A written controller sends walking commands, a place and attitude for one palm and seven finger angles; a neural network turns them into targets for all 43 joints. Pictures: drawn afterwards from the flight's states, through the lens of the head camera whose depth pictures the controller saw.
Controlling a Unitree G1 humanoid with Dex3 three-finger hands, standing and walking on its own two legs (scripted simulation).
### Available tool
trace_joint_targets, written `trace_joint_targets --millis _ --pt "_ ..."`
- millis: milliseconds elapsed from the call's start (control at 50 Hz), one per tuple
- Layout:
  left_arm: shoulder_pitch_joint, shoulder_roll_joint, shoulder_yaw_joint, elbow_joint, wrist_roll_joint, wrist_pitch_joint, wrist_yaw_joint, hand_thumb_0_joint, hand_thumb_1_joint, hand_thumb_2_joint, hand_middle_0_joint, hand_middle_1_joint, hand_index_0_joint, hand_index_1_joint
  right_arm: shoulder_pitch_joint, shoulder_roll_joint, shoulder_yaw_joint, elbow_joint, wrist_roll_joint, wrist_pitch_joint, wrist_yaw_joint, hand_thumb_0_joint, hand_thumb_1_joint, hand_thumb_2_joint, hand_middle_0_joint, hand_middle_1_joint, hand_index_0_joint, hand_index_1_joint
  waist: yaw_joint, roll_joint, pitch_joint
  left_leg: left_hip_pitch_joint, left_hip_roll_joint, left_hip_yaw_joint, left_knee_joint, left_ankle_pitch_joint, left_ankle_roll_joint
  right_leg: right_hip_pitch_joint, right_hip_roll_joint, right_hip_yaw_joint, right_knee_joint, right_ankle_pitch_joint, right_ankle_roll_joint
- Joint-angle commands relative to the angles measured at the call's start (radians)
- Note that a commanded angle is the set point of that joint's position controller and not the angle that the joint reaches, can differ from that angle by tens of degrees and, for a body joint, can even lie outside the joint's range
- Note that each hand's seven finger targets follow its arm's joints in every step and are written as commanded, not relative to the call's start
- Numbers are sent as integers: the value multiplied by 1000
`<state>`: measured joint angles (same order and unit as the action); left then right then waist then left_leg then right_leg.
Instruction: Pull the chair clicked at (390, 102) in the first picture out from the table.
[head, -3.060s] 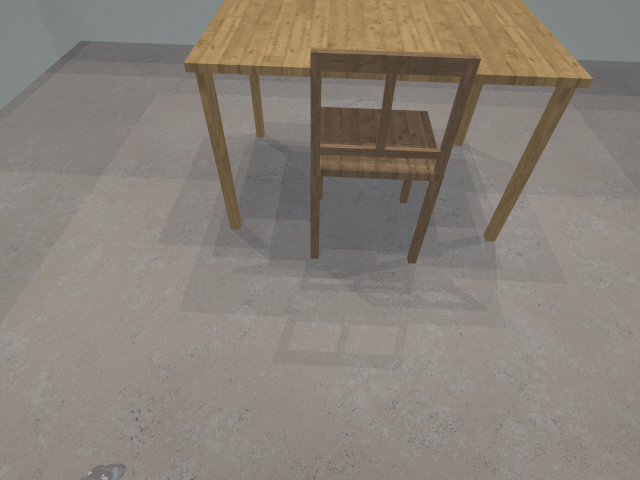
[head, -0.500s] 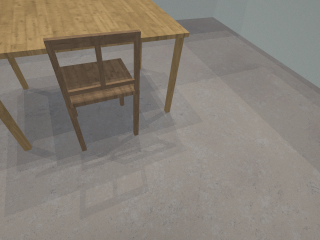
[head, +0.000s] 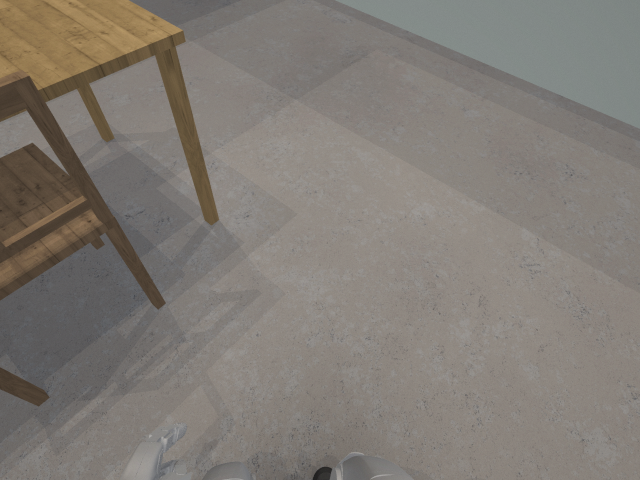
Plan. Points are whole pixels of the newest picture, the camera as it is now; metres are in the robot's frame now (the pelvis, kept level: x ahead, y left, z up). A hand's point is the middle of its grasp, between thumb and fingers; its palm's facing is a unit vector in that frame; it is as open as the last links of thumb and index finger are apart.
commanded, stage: walk to a spot facing it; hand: left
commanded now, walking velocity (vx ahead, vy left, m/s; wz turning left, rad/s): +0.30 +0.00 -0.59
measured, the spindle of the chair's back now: out of the picture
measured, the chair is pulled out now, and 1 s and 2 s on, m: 0.00 0.00 0.00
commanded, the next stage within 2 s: none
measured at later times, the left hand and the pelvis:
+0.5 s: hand (117, 439) +0.19 +0.28 -0.16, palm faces -0.15 -0.96 -0.21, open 7.3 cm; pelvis +0.17 +0.07 +0.02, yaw -19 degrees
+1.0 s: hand (261, 273) +0.45 +0.10 -0.13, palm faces -0.59 -0.76 -0.29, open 7.3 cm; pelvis +0.21 +0.03 +0.01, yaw -37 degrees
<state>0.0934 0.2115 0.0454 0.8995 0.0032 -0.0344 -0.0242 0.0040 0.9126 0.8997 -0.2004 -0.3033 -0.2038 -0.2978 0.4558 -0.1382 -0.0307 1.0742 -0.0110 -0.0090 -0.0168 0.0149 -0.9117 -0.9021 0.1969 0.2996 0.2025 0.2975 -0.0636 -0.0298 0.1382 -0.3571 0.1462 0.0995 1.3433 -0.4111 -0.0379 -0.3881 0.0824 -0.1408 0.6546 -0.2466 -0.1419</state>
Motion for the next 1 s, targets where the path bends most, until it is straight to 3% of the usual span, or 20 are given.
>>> trace_joint_targets --millis 0,40,120,200,260,320,340,360,380,400,460,520,660,780,820,840,860,880,920,980 --pt "122 153 48 -22 13 -17 29 0 900 900 -200 -300 -200 -300 -40 -114 -31 -130 -16 -16 -1 0 -900 -900 200 300 200 300 26 71 -133 -180 56 -77 -50 102 -22 54 -313 390 -406 127 -73" --pt "117 152 50 -15 18 -23 26 0 900 900 -200 -300 -200 -300 -32 -101 -33 -136 -18 -7 5 0 -900 -900 200 300 200 300 10 24 -139 -164 47 -66 -142 140 -32 5 -263 347 -416 88 -65" --pt "177 146 55 -5 19 -25 17 0 900 900 -200 -300 -200 -300 -179 -118 -40 -202 -20 -15 19 0 -900 -900 200 300 200 300 50 -69 -107 -223 23 -78 -297 202 -42 29 -232 398 -422 -9 -57" --pt "263 158 59 -3 17 -23 19 0 900 900 -200 -300 -200 -300 -346 -117 -33 -263 -16 -30 23 0 -900 -900 200 300 200 300 116 -84 -134 -231 -40 -67 -490 150 -41 182 -232 465 -352 167 -55" --pt "286 171 65 -9 17 -14 25 0 900 900 -200 -300 -200 -300 -406 -119 -32 -294 -6 -37 18 0 -900 -900 200 300 200 300 129 -115 -158 -163 -88 -55 -612 86 -35 256 -246 507 -291 354 -51" --pt "253 179 73 -17 14 2 32 0 900 900 -200 -300 -200 -300 -346 -146 -36 -280 2 -38 2 0 -900 -900 200 300 200 300 84 -109 -182 56 -117 -48 -825 131 -24 215 -217 505 -165 446 -2" --pt "227 163 71 -29 6 5 33 0 900 900 -200 -300 -200 -300 -248 -180 -40 -252 -3 -43 -8 0 -900 -900 200 300 200 300 33 -65 -216 289 -73 -73 -944 241 -3 77 -158 457 -51 395 43" --pt "252 104 64 -40 -6 7 26 0 900 900 -200 -300 -200 -300 -146 -288 -60 -227 -15 -48 -15 0 -900 -900 200 300 200 300 1 174 -305 541 201 -332 -980 399 76 -146 -25 327 172 11 110" --pt "280 93 59 -46 2 0 21 0 900 900 -200 -300 -200 -300 -97 -334 -62 -230 -10 -34 -10 0 -900 -900 200 300 200 300 7 282 -309 557 401 -460 -985 591 183 -258 -23 189 436 -389 155" --pt "294 130 65 -17 14 12 22 0 900 900 -200 -300 -200 -300 -154 -275 -45 -244 -7 -28 -7 0 -900 -900 200 300 200 300 23 160 -272 417 377 -382 -1004 504 190 -236 -76 199 536 -357 168" --pt "246 100 69 -17 22 44 0 0 900 900 -200 -300 -200 -300 -278 -198 -21 -260 -10 -28 -12 0 -900 -900 200 300 200 300 78 182 -84 177 250 -176 -1050 495 149 -228 -135 158 613 -207 189" --pt "268 76 66 -9 19 68 -4 0 900 900 -200 -300 -200 -300 -262 -182 -21 -245 -7 -33 -17 0 -900 -900 200 300 200 300 92 207 -123 187 194 -23 -1021 646 129 -193 -143 130 603 -117 202" --pt "128 35 60 -52 21 90 -9 0 900 900 -200 -300 -200 -300 -189 -200 -49 -201 -11 -19 -14 0 -900 -900 200 300 200 300 58 204 -104 246 218 78 -1009 603 153 -198 -175 74 370 -66 215" --pt "24 39 50 -92 23 67 -7 0 900 900 -200 -300 -200 -300 -139 -241 -73 -170 -22 -5 -4 0 -900 -900 200 300 200 300 26 237 -120 277 253 122 -893 654 130 -50 -131 22 79 -119 171" --pt "111 85 54 -70 26 46 0 0 900 900 -200 -300 -200 -300 -121 -248 -75 -170 -14 -1 2 0 -900 -900 200 300 200 300 84 146 -193 225 220 174 -667 717 60 176 -96 7 -132 38 138" --pt "215 183 72 -43 32 29 12 0 900 900 -200 -300 -200 -300 -104 -216 -66 -193 -2 2 13 0 -900 -900 200 300 200 300 132 -47 -291 -2 160 209 -423 482 0 462 -249 200 -192 322 71" --pt "298 303 96 -24 18 24 26 0 900 900 -200 -300 -200 -300 -145 -148 -43 -247 -1 6 13 0 -900 -900 200 300 200 300 159 -253 -348 -256 -7 147 -128 -219 -60 568 -516 556 -199 831 -69" --pt "303 304 99 -18 0 32 40 0 900 900 -200 -300 -200 -300 -188 -173 -44 -256 4 14 -8 0 -900 -900 200 300 200 300 168 -162 -375 -260 6 -33 -70 -255 -44 515 -518 510 -199 851 -116" --pt "143 230 84 -57 3 49 50 0 900 900 -200 -300 -200 -300 -228 -185 -45 -248 -2 22 -11 0 -900 -900 200 300 200 300 119 -142 -269 -263 34 -79 -81 -123 -45 368 -414 441 -237 555 -79" --pt "15 192 63 -96 13 51 48 0 900 900 -200 -300 -200 -300 -160 -170 -42 -205 -13 45 -8 0 -900 -900 200 300 200 300 44 -90 -188 -150 8 -47 -209 -16 -62 172 -327 326 -280 439 -32"
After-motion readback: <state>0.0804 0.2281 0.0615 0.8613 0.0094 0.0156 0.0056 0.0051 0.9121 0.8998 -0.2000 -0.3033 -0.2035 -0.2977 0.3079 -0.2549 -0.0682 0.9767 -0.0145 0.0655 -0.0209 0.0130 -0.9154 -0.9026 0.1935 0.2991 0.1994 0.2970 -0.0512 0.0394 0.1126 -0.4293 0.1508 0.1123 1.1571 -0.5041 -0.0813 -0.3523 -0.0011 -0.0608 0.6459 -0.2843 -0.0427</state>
